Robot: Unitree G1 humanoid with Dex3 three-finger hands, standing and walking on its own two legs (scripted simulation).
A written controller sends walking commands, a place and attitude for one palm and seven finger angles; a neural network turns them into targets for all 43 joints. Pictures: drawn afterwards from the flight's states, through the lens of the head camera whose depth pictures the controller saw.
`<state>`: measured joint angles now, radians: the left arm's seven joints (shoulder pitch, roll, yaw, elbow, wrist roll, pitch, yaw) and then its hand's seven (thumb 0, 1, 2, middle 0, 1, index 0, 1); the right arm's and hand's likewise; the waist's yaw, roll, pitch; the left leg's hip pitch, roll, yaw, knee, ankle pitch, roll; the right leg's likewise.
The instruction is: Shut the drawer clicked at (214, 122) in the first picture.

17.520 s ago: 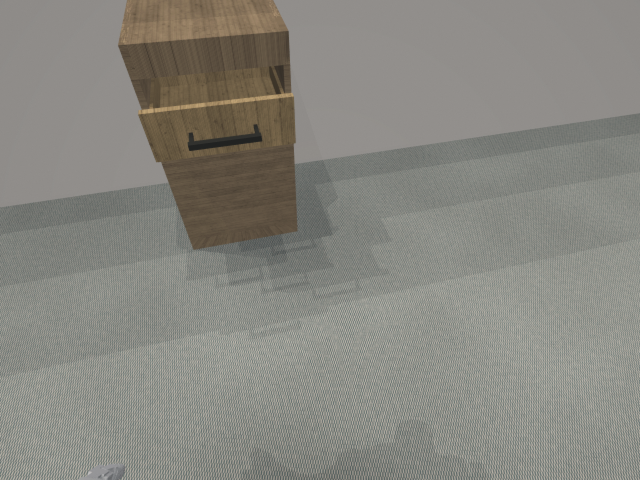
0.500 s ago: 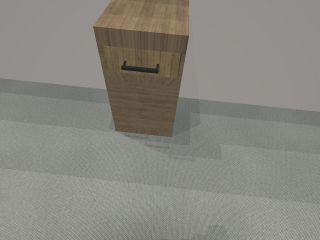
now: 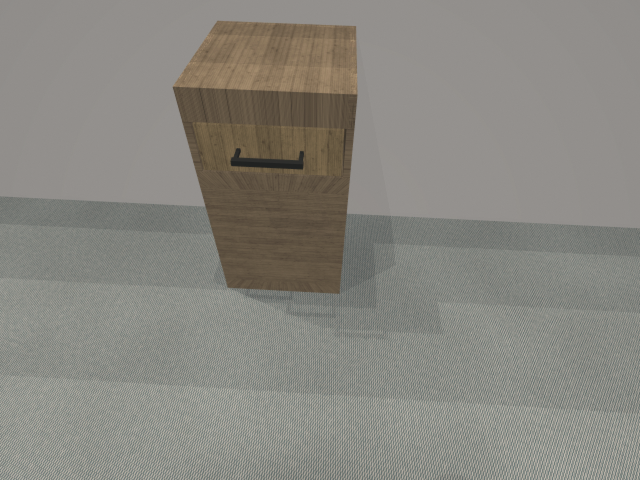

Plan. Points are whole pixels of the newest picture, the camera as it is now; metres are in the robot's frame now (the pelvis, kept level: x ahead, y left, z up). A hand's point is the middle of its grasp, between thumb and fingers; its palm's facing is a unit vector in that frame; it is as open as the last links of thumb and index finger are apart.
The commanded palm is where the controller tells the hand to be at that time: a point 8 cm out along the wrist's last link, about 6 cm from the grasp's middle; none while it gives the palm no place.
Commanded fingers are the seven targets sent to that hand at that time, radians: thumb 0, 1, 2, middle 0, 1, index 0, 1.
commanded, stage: let the arm hang, fingers relaxed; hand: left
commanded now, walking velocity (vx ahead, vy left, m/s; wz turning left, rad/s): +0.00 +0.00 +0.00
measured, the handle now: (268, 158) +0.88 +0.18 -0.13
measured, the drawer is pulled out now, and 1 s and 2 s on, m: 0.00 0.00 0.00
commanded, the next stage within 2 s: look to check the result in 0.14 s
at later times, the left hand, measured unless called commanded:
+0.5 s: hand out of the picture +0.00 +0.16 -0.18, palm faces +0.04 -0.98 -0.19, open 7.4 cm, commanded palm none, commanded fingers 0.00 0.90 0.90 -0.20 -0.30 -0.20 -0.30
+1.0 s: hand out of the picture +0.04 +0.17 -0.17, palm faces +0.03 -0.98 -0.21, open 7.4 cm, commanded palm none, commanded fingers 0.00 0.90 0.90 -0.20 -0.30 -0.20 -0.30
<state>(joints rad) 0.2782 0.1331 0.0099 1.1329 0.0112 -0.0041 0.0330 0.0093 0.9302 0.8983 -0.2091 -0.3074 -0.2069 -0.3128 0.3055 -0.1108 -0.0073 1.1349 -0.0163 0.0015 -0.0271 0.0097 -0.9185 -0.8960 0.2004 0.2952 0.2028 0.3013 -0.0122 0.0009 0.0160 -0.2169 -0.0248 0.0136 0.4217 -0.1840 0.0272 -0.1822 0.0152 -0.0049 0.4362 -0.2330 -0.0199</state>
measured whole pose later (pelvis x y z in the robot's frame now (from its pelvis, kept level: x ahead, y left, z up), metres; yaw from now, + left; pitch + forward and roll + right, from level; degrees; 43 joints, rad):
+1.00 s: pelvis +0.03 -0.01 +0.00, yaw +0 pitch -1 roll +0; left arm 0.24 0.17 0.02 1.14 0.01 -0.01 0.03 0.00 0.91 0.90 -0.20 -0.29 -0.20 -0.30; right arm 0.24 -0.16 -0.01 1.14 -0.01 -0.01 -0.03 0.00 -0.91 -0.90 0.20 0.30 0.20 0.30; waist -0.01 0.00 0.04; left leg -0.16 -0.01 0.00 0.38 -0.21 0.01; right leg -0.12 0.03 -0.01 0.38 -0.25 -0.04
